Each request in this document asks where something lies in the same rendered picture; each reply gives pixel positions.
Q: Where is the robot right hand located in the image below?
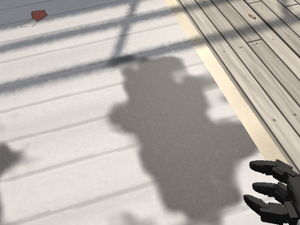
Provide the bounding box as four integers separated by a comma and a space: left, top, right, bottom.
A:
243, 159, 300, 225

